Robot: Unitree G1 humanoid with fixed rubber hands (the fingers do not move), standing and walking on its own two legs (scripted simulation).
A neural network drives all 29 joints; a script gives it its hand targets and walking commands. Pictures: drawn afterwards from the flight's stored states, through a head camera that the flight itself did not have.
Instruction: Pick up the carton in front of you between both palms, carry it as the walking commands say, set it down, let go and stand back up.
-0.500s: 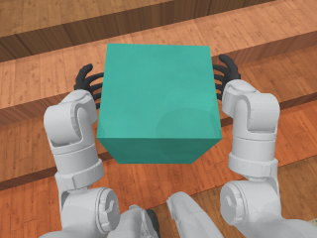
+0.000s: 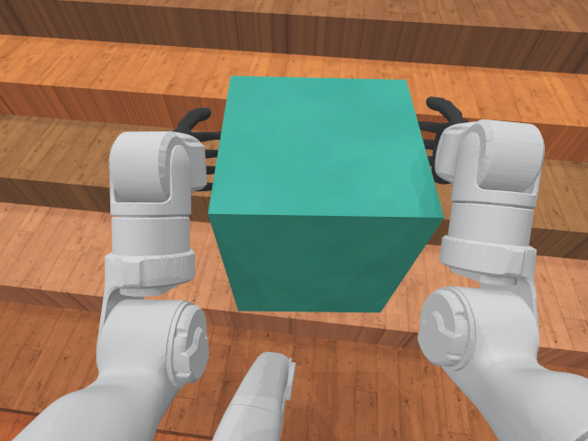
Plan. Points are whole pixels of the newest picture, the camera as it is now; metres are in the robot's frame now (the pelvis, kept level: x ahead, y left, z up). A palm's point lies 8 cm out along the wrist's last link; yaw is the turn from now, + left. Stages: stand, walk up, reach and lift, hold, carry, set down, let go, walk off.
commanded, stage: carry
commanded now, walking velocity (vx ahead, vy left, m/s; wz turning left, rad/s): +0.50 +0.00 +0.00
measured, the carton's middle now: (313, 207) +0.38 +0.06 +0.10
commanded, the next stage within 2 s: none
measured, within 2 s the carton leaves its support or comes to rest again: neither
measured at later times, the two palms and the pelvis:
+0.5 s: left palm out of the picture +0.71 +0.16 +0.29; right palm out of the picture +0.66 -0.12 +0.29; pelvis +0.30 +0.08 +0.14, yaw -3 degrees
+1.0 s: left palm out of the picture +0.94 +0.17 +0.45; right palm out of the picture +0.96 -0.12 +0.45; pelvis +0.55 +0.01 +0.27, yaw +0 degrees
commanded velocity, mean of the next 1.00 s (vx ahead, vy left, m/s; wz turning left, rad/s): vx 0.28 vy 0.00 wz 0.00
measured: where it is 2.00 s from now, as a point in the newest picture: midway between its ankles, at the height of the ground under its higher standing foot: (329, 274)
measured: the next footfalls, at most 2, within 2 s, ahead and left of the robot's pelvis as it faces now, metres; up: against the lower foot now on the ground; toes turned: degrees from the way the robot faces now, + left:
left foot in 0.20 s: +0.34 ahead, +0.18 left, +0.14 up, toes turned +7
right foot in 0.68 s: +0.65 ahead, -0.10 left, +0.27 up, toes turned -8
